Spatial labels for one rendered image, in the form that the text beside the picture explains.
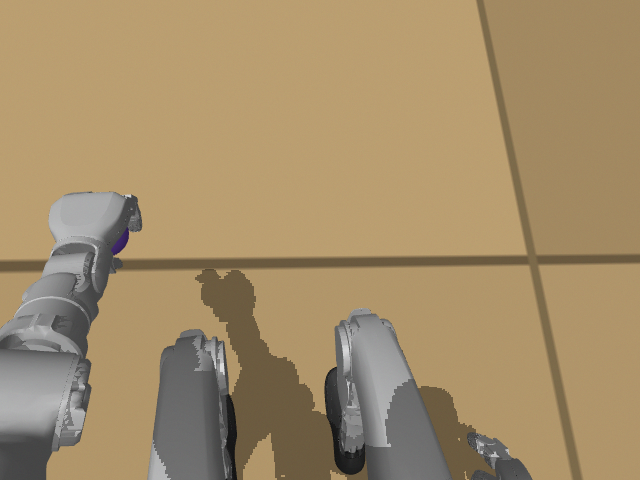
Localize ball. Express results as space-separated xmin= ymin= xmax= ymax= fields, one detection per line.
xmin=111 ymin=227 xmax=129 ymax=256

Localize left robot arm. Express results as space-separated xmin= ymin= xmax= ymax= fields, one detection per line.
xmin=0 ymin=236 xmax=112 ymax=480

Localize left robot hand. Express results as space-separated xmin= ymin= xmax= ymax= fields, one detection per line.
xmin=48 ymin=191 xmax=142 ymax=274

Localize right robot hand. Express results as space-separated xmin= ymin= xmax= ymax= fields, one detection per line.
xmin=467 ymin=432 xmax=533 ymax=480

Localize right robot foot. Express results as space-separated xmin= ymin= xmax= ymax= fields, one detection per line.
xmin=324 ymin=367 xmax=365 ymax=475

